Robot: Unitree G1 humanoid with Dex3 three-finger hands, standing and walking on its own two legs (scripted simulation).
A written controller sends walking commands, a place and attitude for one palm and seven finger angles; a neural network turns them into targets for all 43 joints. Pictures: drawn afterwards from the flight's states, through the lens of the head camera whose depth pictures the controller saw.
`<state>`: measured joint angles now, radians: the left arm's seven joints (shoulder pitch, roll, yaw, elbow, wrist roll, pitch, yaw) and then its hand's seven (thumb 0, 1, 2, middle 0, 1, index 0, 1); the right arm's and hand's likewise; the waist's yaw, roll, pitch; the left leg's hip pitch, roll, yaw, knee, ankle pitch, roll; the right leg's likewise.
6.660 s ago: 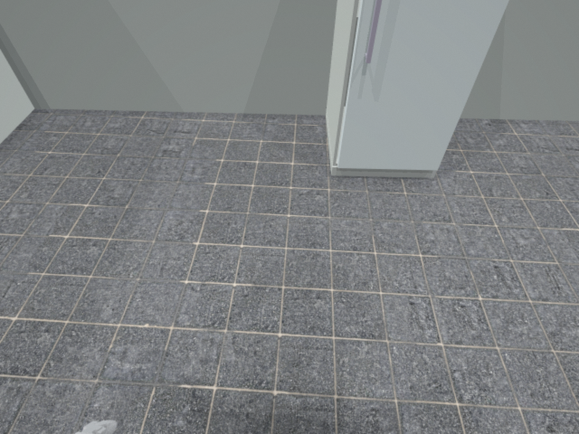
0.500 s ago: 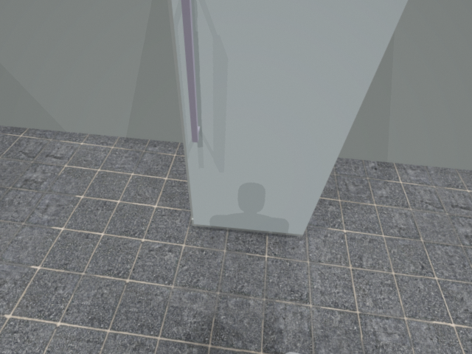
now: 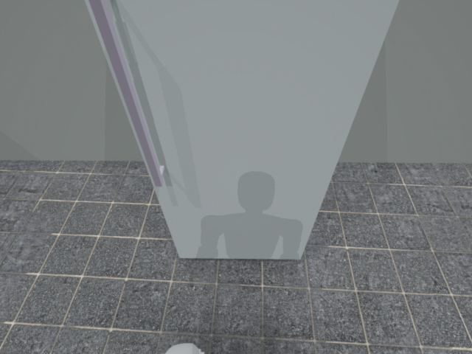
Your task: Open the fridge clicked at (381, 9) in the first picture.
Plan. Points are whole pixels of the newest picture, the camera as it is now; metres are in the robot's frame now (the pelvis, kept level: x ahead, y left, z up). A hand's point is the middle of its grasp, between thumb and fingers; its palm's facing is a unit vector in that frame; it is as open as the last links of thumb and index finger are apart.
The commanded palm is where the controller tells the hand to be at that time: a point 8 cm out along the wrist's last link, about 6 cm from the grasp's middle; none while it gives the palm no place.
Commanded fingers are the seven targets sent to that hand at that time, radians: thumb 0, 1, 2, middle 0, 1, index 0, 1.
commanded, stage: take the last steps up to it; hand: left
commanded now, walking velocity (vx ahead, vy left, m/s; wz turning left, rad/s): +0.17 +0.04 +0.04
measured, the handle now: (139, 110) +0.55 +0.22 +0.11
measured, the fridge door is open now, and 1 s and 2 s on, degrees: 0 0 0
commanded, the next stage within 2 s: come to a stop and stand still in 0.06 s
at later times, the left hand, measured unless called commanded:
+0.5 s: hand out of the picture +0.10 +0.22 -0.18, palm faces +0.03 -0.98 -0.20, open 7.4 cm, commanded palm none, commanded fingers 0.00 0.90 0.90 -0.20 -0.30 -0.20 -0.30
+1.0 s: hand out of the picture +0.08 +0.15 -0.17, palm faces +0.04 -0.98 -0.20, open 7.3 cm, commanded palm none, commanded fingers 0.00 0.90 0.90 -0.20 -0.30 -0.20 -0.30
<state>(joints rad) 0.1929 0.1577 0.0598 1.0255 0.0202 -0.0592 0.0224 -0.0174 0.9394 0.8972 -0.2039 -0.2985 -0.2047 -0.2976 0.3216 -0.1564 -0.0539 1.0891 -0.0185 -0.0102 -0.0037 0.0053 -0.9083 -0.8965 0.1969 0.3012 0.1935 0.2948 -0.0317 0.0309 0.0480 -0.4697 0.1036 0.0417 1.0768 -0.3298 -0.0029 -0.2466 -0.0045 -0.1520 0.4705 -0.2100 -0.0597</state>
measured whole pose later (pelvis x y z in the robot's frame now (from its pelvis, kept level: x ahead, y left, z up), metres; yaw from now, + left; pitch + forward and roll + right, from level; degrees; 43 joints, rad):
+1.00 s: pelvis +0.03 -0.03 +0.00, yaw -1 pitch -1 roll +0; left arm 0.21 0.16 0.03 1.08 0.01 0.01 0.03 0.00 0.92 0.90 -0.20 -0.30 -0.20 -0.30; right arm 0.30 -0.14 -0.03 1.13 -0.01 0.02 -0.03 0.00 -0.91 -0.90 0.20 0.30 0.19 0.29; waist 0.00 0.00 0.03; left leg -0.16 0.04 0.02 0.47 -0.31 -0.02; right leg -0.27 0.01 -0.11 0.46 -0.18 -0.05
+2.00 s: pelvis +0.05 -0.02 +0.00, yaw -2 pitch -2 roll +1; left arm 0.25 0.14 0.00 1.10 0.01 -0.03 0.03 0.00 0.92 0.90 -0.20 -0.30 -0.20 -0.30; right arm 0.33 -0.15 0.02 1.09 -0.01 -0.03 -0.03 0.00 -0.91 -0.90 0.20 0.30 0.20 0.30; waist 0.00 0.05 0.02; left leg -0.09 -0.01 0.05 0.42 -0.30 0.01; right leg -0.25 -0.03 -0.06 0.50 -0.22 -0.02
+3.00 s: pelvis +0.05 -0.04 +0.00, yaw -1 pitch -1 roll +1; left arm 0.26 0.15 0.01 1.11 0.01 -0.02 0.03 0.00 0.91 0.90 -0.20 -0.30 -0.20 -0.30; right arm 0.33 -0.14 0.01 1.13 -0.01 -0.02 -0.03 0.00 -0.91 -0.90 0.20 0.30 0.19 0.30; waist 0.01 0.02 0.05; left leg -0.10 0.03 0.03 0.41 -0.29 -0.03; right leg -0.23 0.01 -0.10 0.45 -0.20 -0.06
